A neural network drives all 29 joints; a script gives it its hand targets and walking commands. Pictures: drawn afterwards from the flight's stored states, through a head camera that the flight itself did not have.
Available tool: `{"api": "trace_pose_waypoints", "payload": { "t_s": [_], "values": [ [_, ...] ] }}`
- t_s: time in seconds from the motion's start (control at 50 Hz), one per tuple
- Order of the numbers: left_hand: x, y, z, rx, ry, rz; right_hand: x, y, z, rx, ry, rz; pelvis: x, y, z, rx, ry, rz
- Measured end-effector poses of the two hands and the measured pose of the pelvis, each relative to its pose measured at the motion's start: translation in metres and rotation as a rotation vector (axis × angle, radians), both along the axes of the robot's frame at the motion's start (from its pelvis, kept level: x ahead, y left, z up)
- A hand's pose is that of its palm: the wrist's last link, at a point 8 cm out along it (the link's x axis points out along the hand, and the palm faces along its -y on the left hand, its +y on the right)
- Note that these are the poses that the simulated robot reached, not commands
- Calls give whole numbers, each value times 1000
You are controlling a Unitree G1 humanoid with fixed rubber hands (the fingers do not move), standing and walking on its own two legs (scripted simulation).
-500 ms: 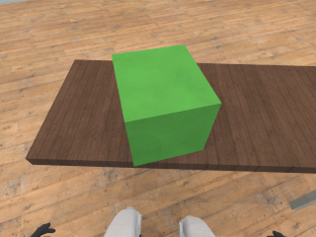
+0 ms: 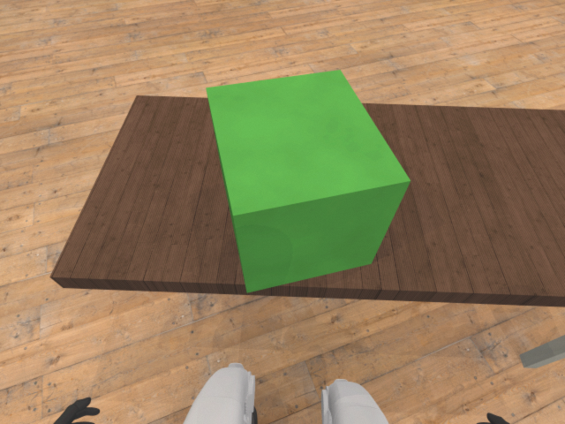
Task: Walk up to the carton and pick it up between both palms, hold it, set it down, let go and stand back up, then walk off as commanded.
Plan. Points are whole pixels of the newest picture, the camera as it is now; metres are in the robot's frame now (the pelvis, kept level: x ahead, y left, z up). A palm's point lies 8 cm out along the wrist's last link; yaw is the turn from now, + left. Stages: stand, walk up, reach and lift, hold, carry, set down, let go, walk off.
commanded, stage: walk up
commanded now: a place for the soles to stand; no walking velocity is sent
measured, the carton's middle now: (293, 181) +0.47 +0.01 +0.04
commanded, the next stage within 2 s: reach and lift in 0.40 s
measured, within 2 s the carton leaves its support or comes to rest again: neither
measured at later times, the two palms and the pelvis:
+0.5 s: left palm out of the picture +0.09 +0.32 -0.09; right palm out of the picture +0.09 -0.32 -0.09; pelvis +0.00 -0.01 +0.00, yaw +0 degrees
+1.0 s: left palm (110, 356) +0.20 +0.26 -0.05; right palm (552, 421) +0.14 -0.35 -0.05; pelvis +0.01 -0.02 +0.02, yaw -1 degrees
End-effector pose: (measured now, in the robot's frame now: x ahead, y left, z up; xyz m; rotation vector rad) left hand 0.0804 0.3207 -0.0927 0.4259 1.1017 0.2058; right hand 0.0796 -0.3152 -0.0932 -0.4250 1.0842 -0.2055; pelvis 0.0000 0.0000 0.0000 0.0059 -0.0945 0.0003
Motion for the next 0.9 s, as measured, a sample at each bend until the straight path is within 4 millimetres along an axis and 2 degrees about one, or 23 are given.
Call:
{"api": "trace_pose_waypoints", "payload": {
  "t_s": [0.2,0.44,0.54,0.62,0.76,0.8,0.9],
  "values": [
    [3,-6,0,2,5,-3,3,-6,-1,7,-2,-2,2,-6,0,4,3,-1],
    [12,-4,2,1,-13,-7,8,-3,1,8,-14,-3,5,-4,1,2,9,-2],
    [13,-4,-3,35,160,74,19,-10,-1,5,-56,107,3,-7,0,4,5,-6],
    [39,-16,1,36,150,62,33,-13,2,13,-112,137,1,-12,-1,3,2,-15],
    [105,-45,28,11,-85,-26,45,-21,7,42,-180,72,5,-18,0,8,11,-17],
    [113,-49,33,5,-114,-35,49,-23,11,48,-196,53,8,-19,2,10,17,-17],
    [120,-55,37,-10,-122,-36,57,-29,25,43,-235,37,12,-23,8,14,39,-17]
  ]
}}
